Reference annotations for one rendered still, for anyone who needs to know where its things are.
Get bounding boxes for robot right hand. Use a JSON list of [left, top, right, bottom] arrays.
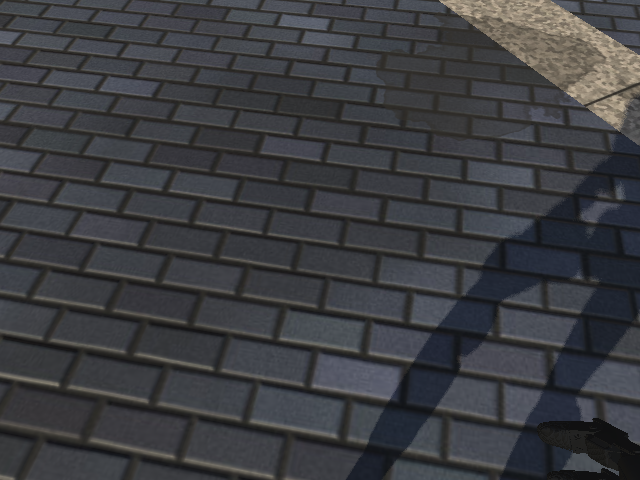
[[537, 418, 640, 480]]

